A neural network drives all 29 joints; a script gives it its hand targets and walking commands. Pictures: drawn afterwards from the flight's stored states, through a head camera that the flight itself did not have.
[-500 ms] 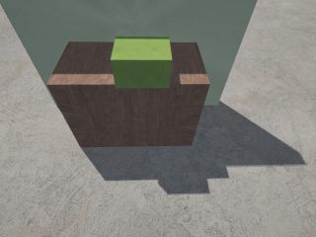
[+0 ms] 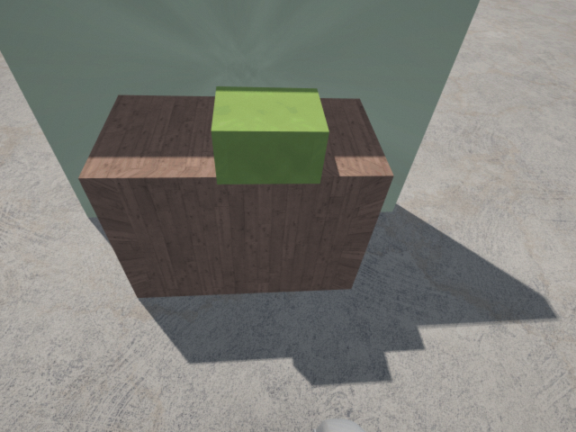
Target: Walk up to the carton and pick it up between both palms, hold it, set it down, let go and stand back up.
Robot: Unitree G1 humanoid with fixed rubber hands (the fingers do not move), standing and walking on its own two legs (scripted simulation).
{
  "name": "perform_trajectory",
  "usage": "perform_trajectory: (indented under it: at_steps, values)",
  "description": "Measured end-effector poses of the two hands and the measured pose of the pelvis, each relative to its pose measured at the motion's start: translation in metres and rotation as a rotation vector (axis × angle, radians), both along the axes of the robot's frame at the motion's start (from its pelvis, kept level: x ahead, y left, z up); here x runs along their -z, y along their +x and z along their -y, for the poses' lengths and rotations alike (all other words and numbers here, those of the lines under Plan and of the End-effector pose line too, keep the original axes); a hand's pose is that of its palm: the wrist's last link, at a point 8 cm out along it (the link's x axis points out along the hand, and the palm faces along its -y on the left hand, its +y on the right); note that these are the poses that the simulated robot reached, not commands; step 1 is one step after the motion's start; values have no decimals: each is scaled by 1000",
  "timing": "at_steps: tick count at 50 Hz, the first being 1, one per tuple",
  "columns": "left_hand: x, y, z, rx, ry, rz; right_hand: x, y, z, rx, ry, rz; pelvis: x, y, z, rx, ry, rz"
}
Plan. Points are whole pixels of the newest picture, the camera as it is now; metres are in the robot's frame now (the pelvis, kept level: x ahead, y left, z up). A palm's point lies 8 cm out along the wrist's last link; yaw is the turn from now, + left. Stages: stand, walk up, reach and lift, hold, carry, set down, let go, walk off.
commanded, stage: walk up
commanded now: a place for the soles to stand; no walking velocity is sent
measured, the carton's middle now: (268, 135) +0.82 +0.04 -0.06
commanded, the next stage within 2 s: none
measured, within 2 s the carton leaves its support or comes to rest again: neither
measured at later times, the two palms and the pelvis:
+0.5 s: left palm (155, 342) +0.28 +0.21 -0.11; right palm (443, 416) +0.17 -0.26 -0.13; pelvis +0.20 -0.01 +0.00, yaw -2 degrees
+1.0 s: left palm (113, 265) +0.44 +0.33 -0.12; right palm (355, 269) +0.43 -0.15 -0.11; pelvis +0.40 +0.08 +0.01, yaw +2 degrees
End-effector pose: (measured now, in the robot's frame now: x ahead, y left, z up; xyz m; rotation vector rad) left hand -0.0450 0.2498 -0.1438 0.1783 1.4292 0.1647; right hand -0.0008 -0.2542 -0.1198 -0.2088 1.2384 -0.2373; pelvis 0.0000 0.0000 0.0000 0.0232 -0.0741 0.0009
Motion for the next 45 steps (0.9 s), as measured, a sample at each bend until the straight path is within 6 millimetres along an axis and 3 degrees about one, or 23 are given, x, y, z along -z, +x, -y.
perform_trajectory:
  at_steps: [4, 9, 13, 17, 21, 27, 31, 36, 40, 45]
  values:
    - [-19, 84, -12, 91, 15, 151, -3, -11, -21, 28, 42, -72, -10, 25, -5, 18, 6, 4]
    - [-39, 178, -7, 170, 21, 265, -1, -14, -39, 77, 103, -162, -16, 66, -6, 39, 16, -4]
    - [-43, 248, 10, 229, 19, 325, 8, 0, -41, 100, 142, -221, -11, 104, -1, 59, 21, -9]
    - [-34, 307, 32, 251, 27, 393, 26, 31, -31, 86, 160, -271, 6, 144, 11, 64, -14, -8]
    - [-29, 325, 41, 162, 16, 401, 29, 89, -14, 48, 141, -247, 8, 172, 12, 60, -26, 6]
    - [-34, 319, 30, 86, 6, 327, 5, 214, 5, -64, 63, -66, -8, 216, 1, 19, -43, 12]
    - [-31, 316, 7, 34, 11, 269, -11, 291, -3, -131, 35, 31, -13, 249, -13, -12, -53, 6]
    - [-15, 327, -33, -12, 13, 195, -17, 371, -38, -201, 22, 106, -5, 298, -40, -46, -67, 0]
    - [8, 352, -66, -4, 1, 127, -6, 416, -70, -186, 7, 157, 12, 335, -67, -53, -37, 2]
    - [-1, 410, -85, 41, 2, 127, -8, 430, -98, -106, 34, 121, 3, 368, -78, -44, -20, -3]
